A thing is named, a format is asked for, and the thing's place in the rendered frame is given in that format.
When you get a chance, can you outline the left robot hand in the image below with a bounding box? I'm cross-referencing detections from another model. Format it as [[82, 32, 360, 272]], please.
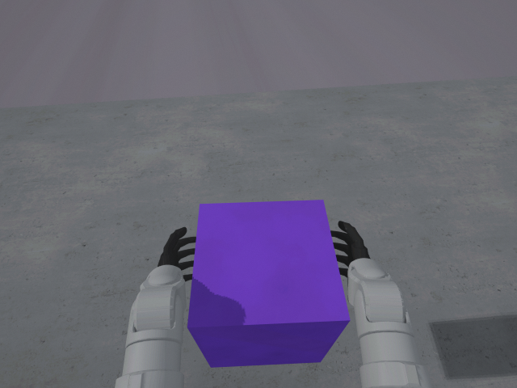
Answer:
[[158, 227, 196, 281]]

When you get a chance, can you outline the right robot hand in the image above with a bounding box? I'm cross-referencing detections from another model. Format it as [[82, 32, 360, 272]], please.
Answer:
[[330, 221, 370, 278]]

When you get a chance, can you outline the left robot forearm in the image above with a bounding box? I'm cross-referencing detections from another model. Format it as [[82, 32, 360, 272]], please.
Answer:
[[115, 265, 187, 388]]

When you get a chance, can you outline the carton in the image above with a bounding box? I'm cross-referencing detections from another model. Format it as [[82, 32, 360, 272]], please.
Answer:
[[187, 200, 350, 368]]

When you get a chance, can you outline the right robot forearm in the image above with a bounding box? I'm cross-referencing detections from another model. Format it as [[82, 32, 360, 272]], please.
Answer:
[[347, 258, 433, 388]]

